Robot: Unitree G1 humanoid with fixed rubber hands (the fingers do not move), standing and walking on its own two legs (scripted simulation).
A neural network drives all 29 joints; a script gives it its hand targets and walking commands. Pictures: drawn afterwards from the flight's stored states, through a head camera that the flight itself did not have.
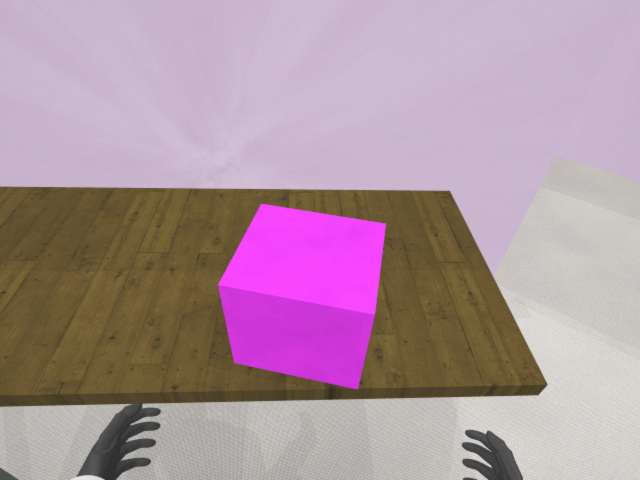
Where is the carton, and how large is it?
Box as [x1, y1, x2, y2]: [218, 204, 385, 388]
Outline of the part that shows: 261,204 218,284 234,362 357,388 374,316 385,224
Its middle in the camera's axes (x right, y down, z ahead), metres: -0.01 +0.08 +0.61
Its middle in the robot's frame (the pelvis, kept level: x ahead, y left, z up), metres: +0.41 +0.04 +0.01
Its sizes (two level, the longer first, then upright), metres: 0.201 0.178 0.190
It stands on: a table, 0.69 m high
